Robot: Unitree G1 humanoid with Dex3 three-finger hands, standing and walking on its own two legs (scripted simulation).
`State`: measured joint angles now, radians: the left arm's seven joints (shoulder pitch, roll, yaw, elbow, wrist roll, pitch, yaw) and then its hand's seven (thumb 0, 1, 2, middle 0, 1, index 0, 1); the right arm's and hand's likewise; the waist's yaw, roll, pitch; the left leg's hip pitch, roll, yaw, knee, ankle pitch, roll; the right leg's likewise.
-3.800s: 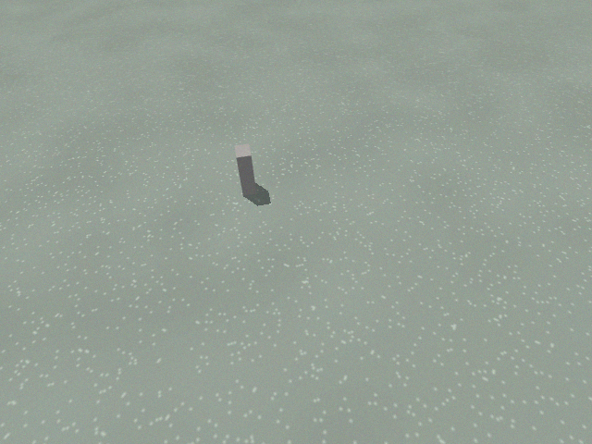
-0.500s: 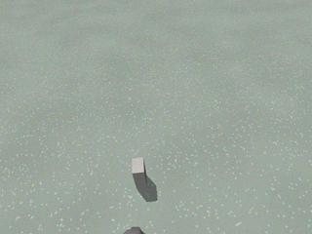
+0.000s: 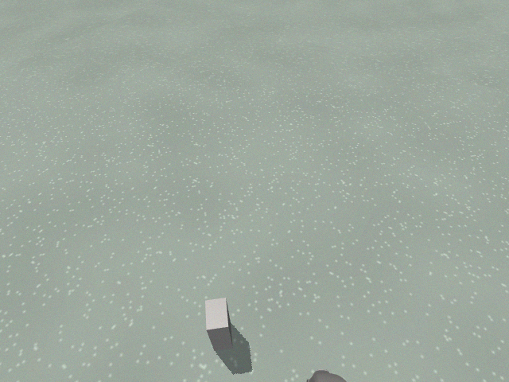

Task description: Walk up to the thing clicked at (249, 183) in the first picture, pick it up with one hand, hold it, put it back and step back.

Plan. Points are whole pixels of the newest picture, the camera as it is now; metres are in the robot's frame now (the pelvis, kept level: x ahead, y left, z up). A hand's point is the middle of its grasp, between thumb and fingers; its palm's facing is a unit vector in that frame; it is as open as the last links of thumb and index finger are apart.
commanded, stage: walk up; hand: left
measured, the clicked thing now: (219, 325) +0.43 +0.14 -0.65
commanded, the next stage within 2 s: none
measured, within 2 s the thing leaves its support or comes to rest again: neither
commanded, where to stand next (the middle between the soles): +0.13 -0.01 m, yaw +1 degrees
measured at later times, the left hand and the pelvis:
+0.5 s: hand out of the picture +0.12 +0.27 -0.16, palm faces +0.02 -0.94 -0.34, open 7.4 cm; pelvis +0.05 +0.01 -0.01, yaw +1 degrees
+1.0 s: hand out of the picture +0.14 +0.26 -0.15, palm faces +0.01 -0.93 -0.36, open 7.4 cm; pelvis +0.08 +0.00 +0.00, yaw +1 degrees
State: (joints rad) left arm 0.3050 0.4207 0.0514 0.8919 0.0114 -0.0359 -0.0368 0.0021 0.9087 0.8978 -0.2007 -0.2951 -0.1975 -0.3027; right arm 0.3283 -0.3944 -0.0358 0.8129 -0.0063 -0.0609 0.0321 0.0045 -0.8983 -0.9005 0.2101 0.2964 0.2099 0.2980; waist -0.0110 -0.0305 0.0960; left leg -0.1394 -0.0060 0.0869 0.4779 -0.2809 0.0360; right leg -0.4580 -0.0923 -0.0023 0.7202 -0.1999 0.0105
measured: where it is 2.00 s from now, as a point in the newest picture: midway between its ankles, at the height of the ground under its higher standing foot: outside the picture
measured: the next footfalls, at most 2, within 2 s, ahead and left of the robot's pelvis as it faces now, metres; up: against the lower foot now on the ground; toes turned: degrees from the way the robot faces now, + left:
right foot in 0.06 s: +0.11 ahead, -0.14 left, +0.00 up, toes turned +0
left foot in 0.42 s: +0.13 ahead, +0.12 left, +0.00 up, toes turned +2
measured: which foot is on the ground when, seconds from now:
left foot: down 0.00-0.10, up 0.12-0.40, down 0.42-1.00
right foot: up 0.00-0.04, down 0.06-1.00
